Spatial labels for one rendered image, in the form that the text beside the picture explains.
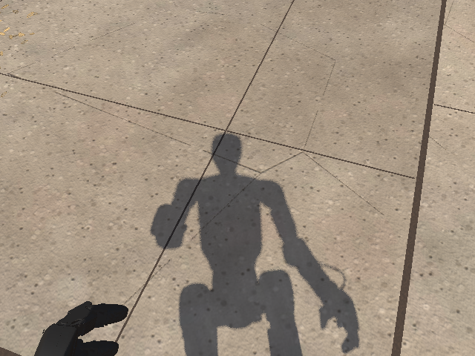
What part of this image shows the robot left hand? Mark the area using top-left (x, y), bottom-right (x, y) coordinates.
top-left (34, 301), bottom-right (128, 356)

